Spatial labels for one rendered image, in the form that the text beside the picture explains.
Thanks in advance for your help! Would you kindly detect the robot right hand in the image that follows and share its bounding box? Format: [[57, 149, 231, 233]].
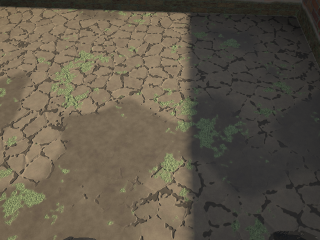
[[273, 230, 318, 240]]

